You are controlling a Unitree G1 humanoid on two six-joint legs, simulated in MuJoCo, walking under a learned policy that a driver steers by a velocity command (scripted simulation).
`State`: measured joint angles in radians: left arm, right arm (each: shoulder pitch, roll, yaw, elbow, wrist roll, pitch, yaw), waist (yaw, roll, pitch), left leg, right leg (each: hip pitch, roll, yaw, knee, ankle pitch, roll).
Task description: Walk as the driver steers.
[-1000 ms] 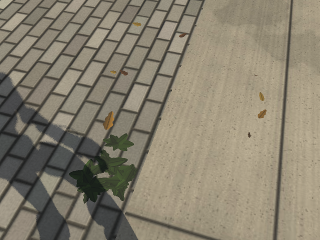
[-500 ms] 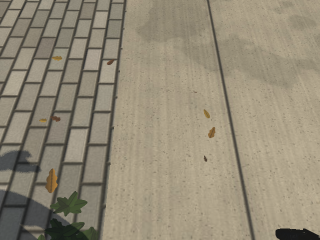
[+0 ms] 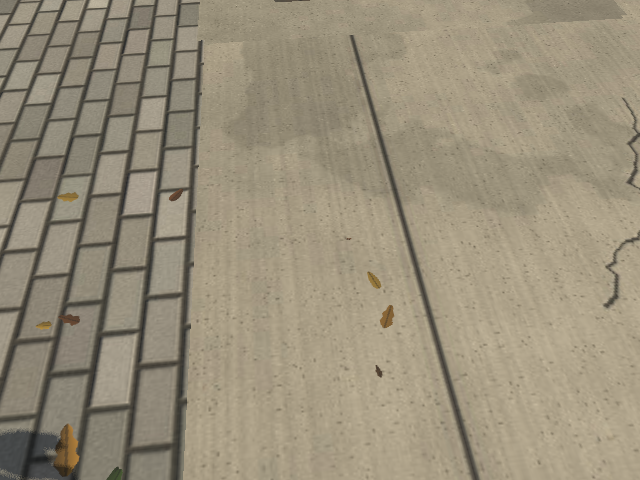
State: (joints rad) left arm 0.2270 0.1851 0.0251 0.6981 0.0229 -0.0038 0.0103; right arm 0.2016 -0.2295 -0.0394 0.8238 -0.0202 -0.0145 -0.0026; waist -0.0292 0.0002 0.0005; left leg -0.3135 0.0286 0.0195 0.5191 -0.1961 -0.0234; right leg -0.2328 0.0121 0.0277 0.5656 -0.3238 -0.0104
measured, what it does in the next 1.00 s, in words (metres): walks ahead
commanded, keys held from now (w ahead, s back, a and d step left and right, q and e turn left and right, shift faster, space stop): no key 0.44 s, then w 0.56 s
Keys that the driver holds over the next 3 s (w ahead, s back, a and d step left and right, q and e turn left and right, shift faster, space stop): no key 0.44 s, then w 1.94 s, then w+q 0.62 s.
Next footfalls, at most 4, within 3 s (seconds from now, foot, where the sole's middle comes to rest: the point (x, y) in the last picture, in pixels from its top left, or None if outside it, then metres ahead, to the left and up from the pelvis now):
1.18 right None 0.48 -0.10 -0.77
1.72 left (264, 379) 0.77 0.15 -0.77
2.26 right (356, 272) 1.09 -0.09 -0.77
2.82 left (264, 201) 1.37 0.17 -0.77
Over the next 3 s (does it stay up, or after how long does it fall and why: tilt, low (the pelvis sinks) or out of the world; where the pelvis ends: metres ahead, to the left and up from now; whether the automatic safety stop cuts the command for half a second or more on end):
stays up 1.31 0.09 0.01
